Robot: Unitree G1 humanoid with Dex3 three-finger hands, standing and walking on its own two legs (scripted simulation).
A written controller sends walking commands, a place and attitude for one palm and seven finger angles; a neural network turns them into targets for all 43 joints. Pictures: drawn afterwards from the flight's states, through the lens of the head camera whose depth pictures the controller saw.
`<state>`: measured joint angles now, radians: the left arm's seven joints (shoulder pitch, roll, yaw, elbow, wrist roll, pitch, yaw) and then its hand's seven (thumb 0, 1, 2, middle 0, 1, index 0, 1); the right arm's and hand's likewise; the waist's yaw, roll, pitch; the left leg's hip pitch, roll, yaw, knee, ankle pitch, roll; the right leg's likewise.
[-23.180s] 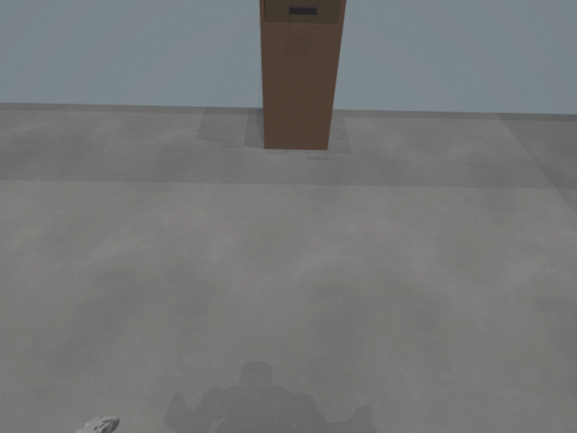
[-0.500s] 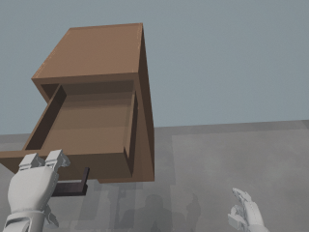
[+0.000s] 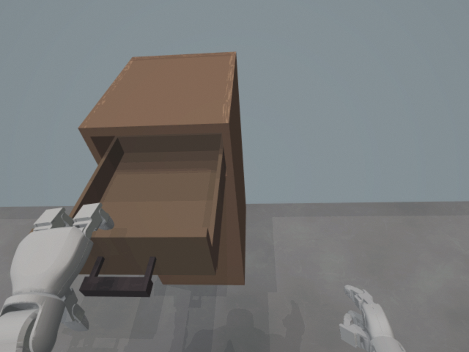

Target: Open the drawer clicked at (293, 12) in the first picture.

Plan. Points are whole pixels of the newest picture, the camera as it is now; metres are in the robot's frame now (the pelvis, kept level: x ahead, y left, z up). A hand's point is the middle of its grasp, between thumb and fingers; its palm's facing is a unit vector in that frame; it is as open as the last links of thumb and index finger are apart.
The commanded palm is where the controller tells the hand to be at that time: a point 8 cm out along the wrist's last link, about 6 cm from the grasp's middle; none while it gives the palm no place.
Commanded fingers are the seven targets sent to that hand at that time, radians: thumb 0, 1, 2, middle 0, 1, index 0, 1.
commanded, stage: lift the hand off the handle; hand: left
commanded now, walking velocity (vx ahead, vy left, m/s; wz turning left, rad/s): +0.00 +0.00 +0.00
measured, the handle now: (121, 274) +0.23 +0.27 +0.00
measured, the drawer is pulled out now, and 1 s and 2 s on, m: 0.30 0.30 0.30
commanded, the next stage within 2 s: draw the hand back to the body in 0.36 s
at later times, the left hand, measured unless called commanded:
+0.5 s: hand (80, 251) +0.19 +0.26 +0.13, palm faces +0.06 -0.06 -1.00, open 13.9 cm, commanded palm +0.16 +0.27 +0.20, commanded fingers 0.00 -0.50 0.30 -0.30 -1.20 -0.30 -1.20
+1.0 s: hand (68, 264) +0.17 +0.27 +0.13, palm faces +0.08 -0.04 -1.00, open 13.8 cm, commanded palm +0.14 +0.27 +0.19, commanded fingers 0.00 -0.50 0.30 -0.30 -1.20 -0.30 -1.20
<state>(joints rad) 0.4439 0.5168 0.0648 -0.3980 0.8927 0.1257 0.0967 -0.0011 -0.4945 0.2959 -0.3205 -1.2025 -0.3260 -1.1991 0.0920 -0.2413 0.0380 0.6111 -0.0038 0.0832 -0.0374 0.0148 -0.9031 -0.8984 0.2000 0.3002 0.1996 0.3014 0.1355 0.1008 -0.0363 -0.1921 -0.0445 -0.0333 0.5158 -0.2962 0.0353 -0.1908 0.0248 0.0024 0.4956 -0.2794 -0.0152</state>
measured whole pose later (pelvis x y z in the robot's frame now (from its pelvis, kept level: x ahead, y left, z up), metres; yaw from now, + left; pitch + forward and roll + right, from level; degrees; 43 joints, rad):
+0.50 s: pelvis -0.02 +0.00 +0.01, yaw +0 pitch -4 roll +0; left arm 0.26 0.56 0.06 -0.36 0.84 0.16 -0.07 0.00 -0.49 0.30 -0.32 -1.20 -0.32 -1.20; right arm 0.08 -0.25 0.06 0.63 0.02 0.06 -0.03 0.02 -0.90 -0.90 0.20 0.30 0.20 0.30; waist 0.12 0.11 0.01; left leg -0.14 -0.05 -0.04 0.42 -0.22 0.03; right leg -0.14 0.02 0.00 0.42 -0.22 -0.02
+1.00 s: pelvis -0.02 -0.01 +0.00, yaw +1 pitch -3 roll +0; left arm 0.37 0.58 0.12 -0.40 0.82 0.08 -0.01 0.00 -0.49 0.30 -0.32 -1.20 -0.32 -1.20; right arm 0.09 -0.25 0.04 0.63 0.01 0.03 -0.04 0.02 -0.90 -0.90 0.20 0.30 0.20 0.30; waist 0.13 0.10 0.00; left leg -0.17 -0.04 -0.05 0.46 -0.24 0.03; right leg -0.16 0.03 -0.01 0.44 -0.23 -0.02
